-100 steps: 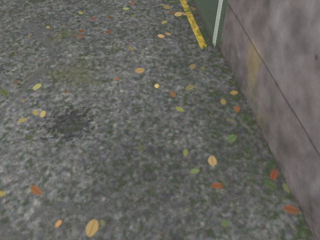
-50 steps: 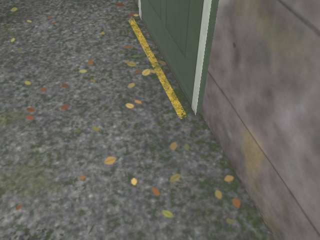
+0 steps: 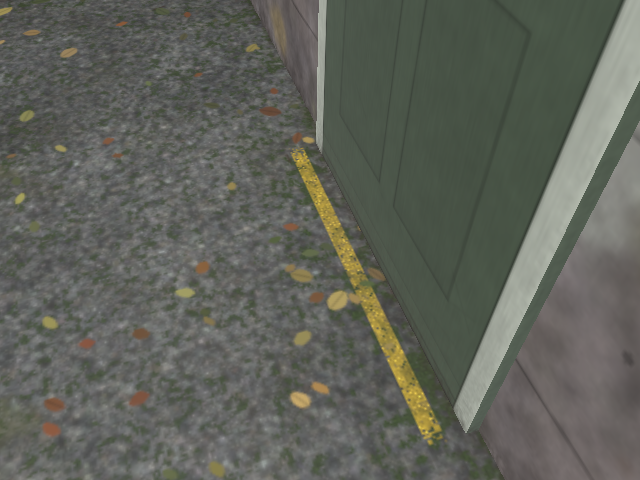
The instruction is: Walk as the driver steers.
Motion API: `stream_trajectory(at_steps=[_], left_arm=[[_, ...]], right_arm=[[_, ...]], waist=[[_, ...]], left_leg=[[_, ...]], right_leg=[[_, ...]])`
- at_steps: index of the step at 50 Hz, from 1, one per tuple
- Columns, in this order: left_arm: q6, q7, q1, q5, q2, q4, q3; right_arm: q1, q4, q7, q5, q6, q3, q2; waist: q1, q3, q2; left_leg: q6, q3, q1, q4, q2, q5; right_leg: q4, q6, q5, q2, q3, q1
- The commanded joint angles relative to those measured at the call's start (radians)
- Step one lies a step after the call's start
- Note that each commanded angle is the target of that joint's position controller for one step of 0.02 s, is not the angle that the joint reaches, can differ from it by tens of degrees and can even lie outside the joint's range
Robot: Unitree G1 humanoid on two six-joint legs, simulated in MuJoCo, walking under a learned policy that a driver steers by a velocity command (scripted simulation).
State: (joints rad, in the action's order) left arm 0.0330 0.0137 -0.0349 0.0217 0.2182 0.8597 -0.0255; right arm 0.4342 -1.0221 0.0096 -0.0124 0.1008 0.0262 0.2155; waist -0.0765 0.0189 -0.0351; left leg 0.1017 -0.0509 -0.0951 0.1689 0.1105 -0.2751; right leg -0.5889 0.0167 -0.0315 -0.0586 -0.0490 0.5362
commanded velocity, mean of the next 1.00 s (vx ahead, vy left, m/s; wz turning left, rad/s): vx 0.24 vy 0.00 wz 0.28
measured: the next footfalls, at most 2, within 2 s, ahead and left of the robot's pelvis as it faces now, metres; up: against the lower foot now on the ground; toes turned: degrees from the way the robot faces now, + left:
right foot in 0.08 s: +0.20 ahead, -0.10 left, +0.00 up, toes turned -4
left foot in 0.56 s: +0.40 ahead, +0.18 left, +0.00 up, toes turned +14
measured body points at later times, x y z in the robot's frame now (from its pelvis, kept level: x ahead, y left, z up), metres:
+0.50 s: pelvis +0.23 +0.04 +0.00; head +0.28 +0.04 +0.45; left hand +0.18 +0.30 -0.13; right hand +0.45 -0.17 -0.12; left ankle +0.38 +0.18 -0.71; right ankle +0.16 -0.10 -0.74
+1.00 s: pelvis +0.31 +0.11 +0.01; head +0.32 +0.13 +0.45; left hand +0.29 +0.38 -0.15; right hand +0.46 -0.12 -0.12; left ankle +0.36 +0.17 -0.74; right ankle +0.36 -0.04 -0.70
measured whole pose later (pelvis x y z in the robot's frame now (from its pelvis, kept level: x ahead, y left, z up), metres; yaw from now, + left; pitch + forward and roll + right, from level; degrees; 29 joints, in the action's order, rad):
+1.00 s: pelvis +0.31 +0.11 +0.01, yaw +18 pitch -1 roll -1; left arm -0.06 -0.03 -0.23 0.01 0.25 0.95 -0.05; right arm 0.22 -0.92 0.02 -0.01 -0.01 0.03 0.21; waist -0.01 0.03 -0.03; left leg 0.11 0.02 0.23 0.31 0.11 -0.06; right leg -0.77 -0.01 -0.36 -0.03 0.04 0.34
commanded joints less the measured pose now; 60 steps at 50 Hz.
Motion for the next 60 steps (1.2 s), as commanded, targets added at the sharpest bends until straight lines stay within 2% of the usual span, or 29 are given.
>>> stream_trajectory(at_steps=[1,3,4,5,6,7,9,11,14,17,22,25,27,28,29,30,31,32,34,35,38,46,52,55,56,57,58,59,60], left_arm=[[0.034,-0.012,0.038,-0.001,0.088,-0.067,-0.021],[0.052,-0.033,-0.172,0.004,0.118,-0.006,-0.041],[0.064,-0.045,-0.339,0.026,0.155,0.035,-0.058],[0.063,-0.061,-0.496,0.062,0.281,0.054,-0.092],[0.056,-0.048,-0.449,0.041,0.256,0.063,-0.089],[0.053,-0.038,-0.327,0.013,0.210,0.041,-0.077],[0.062,-0.041,-0.211,0.002,0.117,0.027,-0.051],[0.076,-0.058,-0.223,-0.002,0.112,0.047,-0.042],[0.097,-0.057,-0.256,-0.012,0.149,0.067,-0.052],[0.092,-0.059,-0.278,-0.020,0.118,0.072,-0.037],[0.085,-0.061,-0.270,-0.032,0.169,0.048,-0.045],[0.063,-0.062,-0.245,-0.040,0.199,0.031,-0.059],[0.015,-0.060,-0.236,-0.022,0.218,0.010,-0.074],[0.003,-0.052,-0.312,-0.013,0.208,-0.006,-0.074],[-0.011,-0.041,-0.390,-0.017,0.071,-0.043,-0.044],[-0.025,-0.047,-0.436,-0.017,0.060,-0.047,-0.033],[-0.037,-0.051,-0.357,-0.013,0.089,-0.026,-0.035],[-0.037,-0.052,-0.284,-0.011,0.101,-0.033,-0.036],[-0.059,-0.049,-0.254,0.009,0.118,-0.027,-0.040],[-0.071,-0.040,-0.254,0.013,0.144,-0.031,-0.045],[-0.079,-0.030,-0.277,0.000,0.113,-0.003,-0.041],[-0.088,-0.037,-0.207,-0.008,0.104,0.034,-0.041],[-0.068,-0.059,-0.260,-0.022,0.083,0.089,-0.024],[-0.048,-0.067,-0.343,-0.020,0.050,0.141,-0.010],[-0.035,-0.069,-0.345,-0.009,0.070,0.148,-0.010],[-0.024,-0.069,-0.343,0.004,0.105,0.143,-0.010],[-0.017,-0.056,-0.277,-0.015,0.114,0.146,-0.002],[-0.004,-0.047,-0.232,-0.013,0.061,0.139,0.015],[0.007,-0.045,-0.232,-0.014,0.054,0.146,0.021]], right_arm=[[0.005,0.019,0.001,0.000,0.014,0.029,0.165],[-0.002,0.007,0.001,0.000,0.011,0.030,0.171],[-0.028,0.017,0.000,0.007,0.010,0.026,0.169],[0.075,0.042,-0.009,0.047,0.008,0.014,0.100],[0.080,0.021,-0.010,0.030,0.003,0.025,0.129],[-0.003,0.043,-0.013,0.009,-0.003,0.029,0.145],[-0.085,0.067,-0.023,-0.002,-0.014,0.028,0.121],[-0.097,0.074,-0.032,-0.024,-0.051,0.032,0.105],[-0.154,0.124,-0.051,-0.023,-0.075,0.032,0.072],[-0.288,0.200,-0.060,-0.029,-0.075,0.031,0.050],[-0.340,0.255,-0.086,-0.037,-0.080,0.033,0.063],[-0.276,0.247,-0.080,-0.060,-0.083,0.048,0.107],[-0.108,0.182,-0.067,-0.055,-0.056,0.074,0.143],[-0.064,0.177,-0.050,-0.061,-0.033,0.089,0.211],[-0.066,0.203,-0.039,-0.054,-0.031,0.102,0.303],[-0.063,0.218,-0.027,-0.004,-0.050,0.115,0.335],[-0.126,0.246,-0.016,0.015,-0.065,0.093,0.235],[-0.210,0.251,-0.011,0.016,-0.072,0.071,0.163],[-0.264,0.259,0.002,0.012,-0.082,0.040,0.095],[-0.230,0.237,0.006,0.021,-0.091,0.044,0.113],[-0.214,0.211,0.003,0.008,-0.080,0.058,0.171],[-0.204,0.161,0.017,0.002,-0.100,0.036,0.133],[-0.188,0.115,0.018,-0.007,-0.110,0.027,0.135],[-0.191,0.093,0.022,-0.001,-0.116,0.024,0.134],[-0.175,0.087,0.020,0.003,-0.113,0.021,0.121],[-0.158,0.084,0.016,0.009,-0.108,0.017,0.100],[-0.178,0.080,0.017,0.027,-0.107,0.021,0.091],[-0.199,0.068,0.015,0.015,-0.105,0.017,0.099],[-0.197,0.057,0.015,0.009,-0.102,0.016,0.098]], waist=[[0.041,0.054,0.097],[0.126,-0.039,0.090],[0.210,-0.110,0.040],[0.205,-0.268,-0.146],[0.166,-0.241,-0.139],[0.128,-0.084,-0.058],[0.088,0.028,0.007],[0.066,0.033,0.006],[0.054,0.041,-0.030],[0.064,0.086,-0.055],[0.045,0.030,-0.116],[0.014,0.006,-0.147],[-0.037,-0.086,-0.044],[-0.040,-0.153,0.115],[0.062,-0.246,0.275],[0.049,-0.432,0.204],[0.044,-0.335,0.102],[0.059,-0.197,0.096],[0.086,-0.114,0.125],[0.080,-0.109,0.137],[0.109,-0.098,0.090],[0.067,-0.033,0.139],[0.073,-0.020,0.136],[0.112,-0.017,0.088],[0.098,-0.018,0.057],[0.080,-0.035,-0.004],[0.048,0.029,-0.091],[0.044,0.042,-0.068],[0.046,0.030,-0.065]], left_leg=[[0.080,0.095,0.044,0.073,-0.289,0.820],[0.072,0.089,0.049,0.313,-0.256,0.985],[0.058,0.082,0.192,0.525,-0.219,0.821],[0.015,0.042,0.475,0.910,-0.090,0.338],[0.023,0.124,0.665,1.095,0.003,-0.249],[0.033,0.175,0.736,1.082,-0.090,-0.159],[0.021,0.153,0.684,0.950,-0.160,-0.049],[-0.008,0.135,0.629,0.929,-0.174,0.013],[-0.040,0.107,0.690,0.896,-0.198,0.081],[-0.074,0.053,0.696,0.724,-0.173,0.186],[-0.051,0.002,0.511,0.457,-0.130,0.380],[-0.019,-0.004,0.474,0.427,-0.106,0.195],[0.012,-0.021,0.319,0.295,-0.044,0.191],[0.036,0.134,0.124,0.251,-0.164,0.570],[0.150,0.465,-0.115,0.400,-0.444,1.261],[0.254,0.597,-0.129,0.307,-0.516,1.205],[0.224,0.454,0.005,0.265,-0.452,0.883],[0.173,0.380,0.153,0.217,-0.381,0.692],[0.095,0.326,0.279,0.142,-0.305,0.504],[0.080,0.309,0.309,0.108,-0.289,0.470],[0.037,0.314,0.309,0.084,-0.303,0.494],[0.025,0.342,0.281,-0.016,-0.283,0.011],[0.086,0.353,0.293,-0.003,-0.279,0.000],[0.046,0.346,0.319,0.042,-0.259,0.042],[0.006,0.340,0.356,0.059,-0.240,0.043],[-0.023,0.302,0.377,0.112,-0.202,0.028],[-0.048,0.199,0.297,0.113,-0.095,0.067],[-0.045,0.200,0.222,0.129,-0.109,0.143],[-0.035,0.209,0.173,0.134,-0.122,0.183]], right_leg=[[0.056,0.054,-0.067,0.049,-0.049,-0.091],[0.117,0.095,-0.111,0.089,-0.055,-0.303],[0.174,0.130,-0.125,0.013,0.026,-0.524],[0.240,0.271,-0.341,-0.310,0.472,-0.818],[0.386,0.337,-0.407,-0.412,0.753,-0.786],[0.407,0.293,-0.507,-0.362,0.572,-0.660],[0.461,0.215,-0.296,-0.280,0.328,-0.487],[0.480,0.175,-0.077,-0.251,0.190,-0.430],[0.496,0.163,0.050,-0.232,0.047,-0.428],[0.447,0.136,0.323,-0.198,-0.093,-0.383],[0.361,0.065,0.393,-0.196,-0.182,-0.404],[0.203,0.050,0.488,-0.249,-0.176,-0.485],[-0.139,0.022,0.421,-0.205,-0.202,-0.488],[-0.402,-0.017,0.127,-0.149,-0.201,-0.318],[-0.743,-0.058,-0.710,0.015,-0.155,-0.018],[-0.843,-0.052,-0.642,0.047,0.028,0.004],[-0.830,-0.039,-0.535,-0.010,0.070,-0.005],[-0.762,-0.030,-0.451,-0.033,0.074,-0.006],[-0.640,-0.026,-0.365,-0.055,0.089,-0.064],[-0.614,-0.024,-0.333,-0.038,0.081,-0.094],[-0.524,-0.017,-0.306,0.000,0.090,-0.122],[-0.261,-0.038,-0.303,0.020,0.099,-0.134],[-0.033,-0.006,-0.374,0.057,0.074,-0.273],[0.274,0.026,-0.204,0.052,0.068,-0.416],[0.320,0.035,-0.153,0.001,0.127,-0.471],[0.345,0.057,-0.184,-0.096,0.230,-0.487],[0.364,0.093,-0.270,-0.116,0.283,-0.297],[0.397,0.075,-0.294,-0.107,0.273,-0.232],[0.395,0.049,-0.287,-0.080,0.242,-0.220]])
